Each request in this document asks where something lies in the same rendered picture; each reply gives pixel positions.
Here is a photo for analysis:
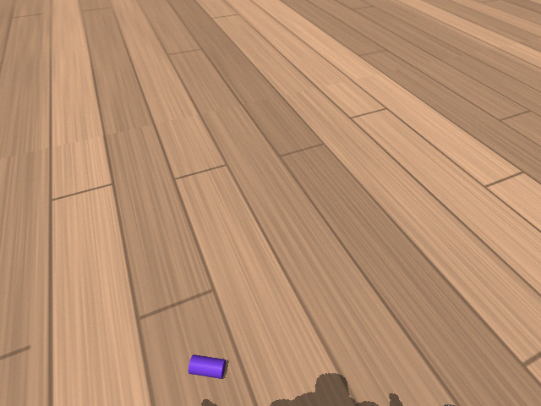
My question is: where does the can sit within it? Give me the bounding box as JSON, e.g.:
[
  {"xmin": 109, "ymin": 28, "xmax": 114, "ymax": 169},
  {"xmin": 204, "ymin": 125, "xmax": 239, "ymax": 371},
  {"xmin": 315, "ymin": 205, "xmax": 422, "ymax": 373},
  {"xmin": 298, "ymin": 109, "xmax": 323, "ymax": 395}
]
[{"xmin": 189, "ymin": 354, "xmax": 226, "ymax": 379}]

